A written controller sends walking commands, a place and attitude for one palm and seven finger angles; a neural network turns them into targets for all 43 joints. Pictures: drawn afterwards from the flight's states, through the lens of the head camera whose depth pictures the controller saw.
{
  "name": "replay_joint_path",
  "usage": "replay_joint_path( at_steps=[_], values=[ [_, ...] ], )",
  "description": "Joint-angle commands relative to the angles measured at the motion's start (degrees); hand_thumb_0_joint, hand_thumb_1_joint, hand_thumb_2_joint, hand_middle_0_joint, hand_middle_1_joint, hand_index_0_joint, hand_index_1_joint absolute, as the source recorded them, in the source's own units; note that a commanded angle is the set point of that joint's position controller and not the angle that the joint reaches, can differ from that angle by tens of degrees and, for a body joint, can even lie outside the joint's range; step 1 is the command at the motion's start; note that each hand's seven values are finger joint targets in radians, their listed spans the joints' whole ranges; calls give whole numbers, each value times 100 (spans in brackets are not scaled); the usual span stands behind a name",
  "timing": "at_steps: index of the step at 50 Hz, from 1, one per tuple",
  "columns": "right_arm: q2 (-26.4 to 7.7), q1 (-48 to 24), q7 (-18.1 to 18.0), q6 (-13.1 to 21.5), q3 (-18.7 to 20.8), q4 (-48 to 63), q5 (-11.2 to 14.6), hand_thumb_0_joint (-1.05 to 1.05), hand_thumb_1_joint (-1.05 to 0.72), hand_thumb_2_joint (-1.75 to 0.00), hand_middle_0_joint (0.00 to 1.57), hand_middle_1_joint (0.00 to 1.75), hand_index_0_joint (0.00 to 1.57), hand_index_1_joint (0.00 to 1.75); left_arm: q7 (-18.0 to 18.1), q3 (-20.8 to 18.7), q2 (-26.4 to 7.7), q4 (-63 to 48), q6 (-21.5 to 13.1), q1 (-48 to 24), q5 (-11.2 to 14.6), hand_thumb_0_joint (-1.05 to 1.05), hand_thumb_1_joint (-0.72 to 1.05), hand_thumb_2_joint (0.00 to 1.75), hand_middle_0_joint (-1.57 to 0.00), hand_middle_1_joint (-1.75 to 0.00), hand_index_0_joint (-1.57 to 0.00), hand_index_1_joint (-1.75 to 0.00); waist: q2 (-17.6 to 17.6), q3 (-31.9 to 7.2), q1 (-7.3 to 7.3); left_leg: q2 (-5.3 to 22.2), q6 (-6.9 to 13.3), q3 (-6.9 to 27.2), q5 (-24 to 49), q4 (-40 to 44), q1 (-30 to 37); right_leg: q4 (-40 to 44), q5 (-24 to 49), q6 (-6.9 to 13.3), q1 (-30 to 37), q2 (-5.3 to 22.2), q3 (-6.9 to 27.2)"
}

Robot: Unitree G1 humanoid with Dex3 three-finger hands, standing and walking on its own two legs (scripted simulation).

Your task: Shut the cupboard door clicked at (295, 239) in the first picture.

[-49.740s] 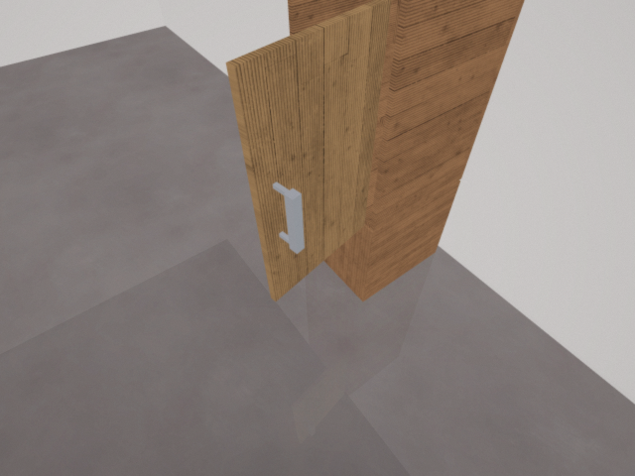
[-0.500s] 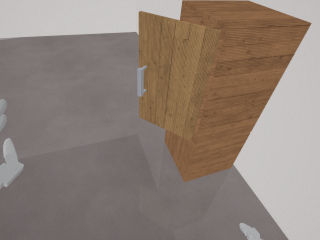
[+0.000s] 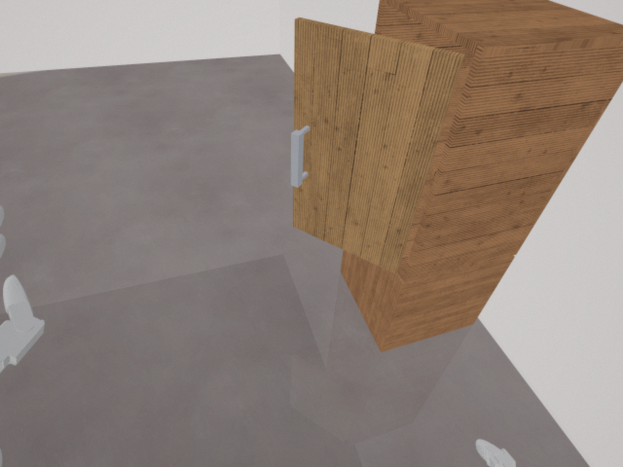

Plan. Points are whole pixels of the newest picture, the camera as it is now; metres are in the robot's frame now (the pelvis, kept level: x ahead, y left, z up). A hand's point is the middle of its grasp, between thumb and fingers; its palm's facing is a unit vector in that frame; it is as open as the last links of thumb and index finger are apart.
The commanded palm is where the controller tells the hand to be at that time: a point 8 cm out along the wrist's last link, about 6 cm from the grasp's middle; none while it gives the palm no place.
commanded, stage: let the arm hang, fingers relaxed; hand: left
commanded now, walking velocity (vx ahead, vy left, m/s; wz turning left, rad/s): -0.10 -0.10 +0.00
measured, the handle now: (301, 156) +0.85 +0.10 -0.05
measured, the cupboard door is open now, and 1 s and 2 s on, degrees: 40 40 40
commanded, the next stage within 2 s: look to check the result in 1.12 s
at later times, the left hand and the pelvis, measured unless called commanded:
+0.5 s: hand out of the picture -0.03 +0.20 -0.17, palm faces +0.02 -0.98 -0.21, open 7.0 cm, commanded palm none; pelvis -0.02 +0.00 +0.01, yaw +0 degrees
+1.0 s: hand out of the picture +0.02 +0.18 -0.16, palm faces +0.00 -0.98 -0.21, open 7.3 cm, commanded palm none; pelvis +0.00 -0.01 +0.02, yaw -1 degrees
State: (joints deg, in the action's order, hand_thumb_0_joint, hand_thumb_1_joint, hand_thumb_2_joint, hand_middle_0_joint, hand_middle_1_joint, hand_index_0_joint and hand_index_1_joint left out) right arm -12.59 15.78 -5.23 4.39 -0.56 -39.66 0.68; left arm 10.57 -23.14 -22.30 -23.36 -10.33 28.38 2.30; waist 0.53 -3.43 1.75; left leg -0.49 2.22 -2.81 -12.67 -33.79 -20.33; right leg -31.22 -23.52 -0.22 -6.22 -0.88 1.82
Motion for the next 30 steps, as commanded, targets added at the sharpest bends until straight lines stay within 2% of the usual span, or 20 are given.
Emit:
replay_joint_path(
  at_steps=[1, 2, 3, 4, 5, 7, 8, 10, 11, 12, 13, 15, 16, 17, 18, 19, 21, 24, 28, 30],
  values=[
    [-1616, -781, 475, 619, 413, -31, -34, 0, -90, -90, 20, 30, 20, 30, -777, 1721, 324, 2868, 595, -553, -400, 0, 90, 90, -20, -30, -20, -30, -1093, 441, -492, 1291, 392, 1619, 4076, 774, 678, -1252, 934, -29, -1568, 227, -238],
    [-1315, -470, 472, 162, 362, -34, -39, 0, -90, -90, 20, 30, 20, 30, -853, 1688, 464, 3065, 1112, -555, -292, 0, 90, 90, -20, -30, -20, -30, -677, 60, -387, 1482, 424, 1432, 4972, 927, 913, -1597, -464, -66, -1570, 180, -41],
    [-1224, -366, 422, 68, 345, -11, -152, 0, -90, -90, 20, 30, 20, 30, -862, 1860, 687, 3218, 1203, -600, -336, 0, 90, 90, -20, -30, -20, -30, -265, -233, -337, 1647, 587, 1527, 5040, 811, 1309, -1816, -888, -76, -1811, 98, 4],
    [-1191, -309, 394, -13, 288, 27, -209, 0, -90, -90, 20, 30, 20, 30, -880, 1907, 648, 3517, 1204, -648, -322, 0, 90, 90, -20, -30, -20, -30, -160, -488, -335, 1757, 796, 1717, 4424, 819, 1348, -1844, -1054, -87, -1765, 146, 76],
    [-1148, -418, 385, -109, 237, 81, -231, 0, -90, -90, 20, 30, 20, 30, -910, 1919, 504, 3842, 1193, -700, -325, 0, 90, 90, -20, -30, -20, -30, 6, -535, -241, 1699, 888, 1695, 3738, 812, 1263, -1545, -877, -53, -1572, 187, 48],
    [-1156, -806, 410, -273, 190, 140, -171, 0, -90, -90, 20, 30, 20, 30, -974, 1946, 280, 4563, 1198, -724, -332, 0, 90, 90, -20, -30, -20, -30, 296, -470, -11, 1266, 545, 1173, 1660, 798, 418, -373, 255, 18, -621, 176, -145],
    [-1097, -904, 432, -308, 162, 101, -125, 0, -90, -90, 20, 30, 20, 30, -988, 1951, 70, 4907, 1170, -785, -325, 0, 90, 90, -20, -30, -20, -30, 498, -383, 31, 954, 285, 980, 659, 787, -27, 227, 648, 106, -236, 276, 83],
    [-733, -776, 519, -468, 105, -86, -119, 0, -90, -90, 20, 30, 20, 30, -1009, 2036, -115, 5444, 1203, -1115, -331, 0, 90, 90, -20, -30, -20, -30, 195, 237, -220, 297, -78, 639, -1308, 684, -178, 1121, -779, 451, -1205, 957, 763],
    [-705, -693, 515, -548, 148, -289, -200, 0, -90, -90, 20, 30, 20, 30, -1012, 2042, -170, 5781, 1184, -1312, -369, 0, 90, 90, -20, -30, -20, -30, 404, 581, -328, 119, -118, 495, -1386, 234, 126, 1575, -1530, 606, -1991, 1083, 1015],
    [-638, -579, 481, -605, 185, -476, -239, 0, -90, -90, 20, 30, 20, 30, -983, 2058, -121, 6030, 1155, -1533, -376, 0, 90, 90, -20, -30, -20, -30, 747, 633, -372, 10, -178, 244, -906, -365, 500, 1881, -1537, 737, -2363, 1183, 1180],
    [-622, -421, 456, -613, 197, -628, -237, 0, -90, -90, 20, 30, 20, 30, -956, 2080, -94, 6235, 1144, -1725, -354, 0, 90, 90, -20, -30, -20, -30, 721, 636, -437, 35, -190, 233, -563, -514, 742, 1826, -1007, 800, -2381, 1169, 1045],
    [-403, -135, 426, -517, 156, -975, -213, 0, -90, -90, 20, 30, 20, 30, -950, 2147, 260, 6768, 1065, -1679, -308, 0, 90, 90, -20, -30, -20, -30, -114, 427, -501, 288, -165, 488, 232, 131, 1035, 1208, 210, 655, -1962, 872, 657],
    [-419, -99, 404, -447, 186, -1040, -253, 0, -90, -90, 20, 30, 20, 30, -934, 2046, 559, 6895, 1045, -1381, -336, 0, 90, 90, -20, -30, -20, -30, -800, 119, -386, 557, -69, 865, 490, 663, 986, 912, 529, 479, -1494, 606, 404],
    [-542, -144, 391, -439, 193, -1161, -255, 0, -90, -90, 20, 30, 20, 30, -920, 2062, 564, 7110, 1087, -1152, -327, 0, 90, 90, -20, -30, -20, -30, -1255, 73, -252, 779, 11, 1164, -98, 1181, 625, 774, 368, 343, -1002, 395, 181],
    [-642, -223, 377, -449, 232, -1230, -228, 0, -90, -90, 20, 30, 20, 30, -920, 2046, 523, 7309, 1124, -988, -331, 0, 90, 90, -20, -30, -20, -30, -1394, 258, -133, 859, 66, 1388, -701, 1582, 289, 675, 369, 282, -734, 281, 28],
    [-666, -187, 359, -458, 244, -1328, -215, 0, -90, -90, 20, 30, 20, 30, -934, 2052, 483, 7514, 1147, -929, -328, 0, 90, 90, -20, -30, -20, -30, -1376, 425, -109, 934, 105, 1565, -1316, 1971, 9, 583, 376, 253, -555, 239, -74],
    [-755, -77, 324, -441, 300, -1514, -190, 0, -90, -90, 20, 30, 20, 30, -964, 2060, 451, 7839, 1135, -819, -338, 0, 90, 90, -20, -30, -20, -30, -1192, 464, -47, 963, 148, 1636, -1688, 2272, -33, 587, 508, 251, -398, 234, -85],
    [-769, 65, 319, -411, 339, -1746, -151, 0, -90, -90, 20, 30, 20, 30, -976, 2090, 401, 8197, 1062, -753, -332, 0, 90, 90, -20, -30, -20, -30, -389, 347, -62, 865, 137, 1357, -1283, 2110, 197, 942, 716, 299, -226, 354, 27],
    [-747, 186, 325, -406, 348, -1974, -114, 0, -90, -90, 20, 30, 20, 30, -950, 2116, 283, 8460, 987, -734, -311, 0, 90, 90, -20, -30, -20, -30, -92, 395, -147, 679, 66, 976, -585, 1726, 668, 1322, 685, 384, -511, 520, 227],
    [-714, 239, 325, -425, 333, -2079, -117, 0, -90, -90, 20, 30, 20, 30, -934, 2136, 273, 8551, 977, -802, -309, 0, 90, 90, -20, -30, -20, -30, 77, 589, -226, 661, 43, 906, -473, 1659, 774, 1436, 482, 391, -756, 565, 308]
  ],
)
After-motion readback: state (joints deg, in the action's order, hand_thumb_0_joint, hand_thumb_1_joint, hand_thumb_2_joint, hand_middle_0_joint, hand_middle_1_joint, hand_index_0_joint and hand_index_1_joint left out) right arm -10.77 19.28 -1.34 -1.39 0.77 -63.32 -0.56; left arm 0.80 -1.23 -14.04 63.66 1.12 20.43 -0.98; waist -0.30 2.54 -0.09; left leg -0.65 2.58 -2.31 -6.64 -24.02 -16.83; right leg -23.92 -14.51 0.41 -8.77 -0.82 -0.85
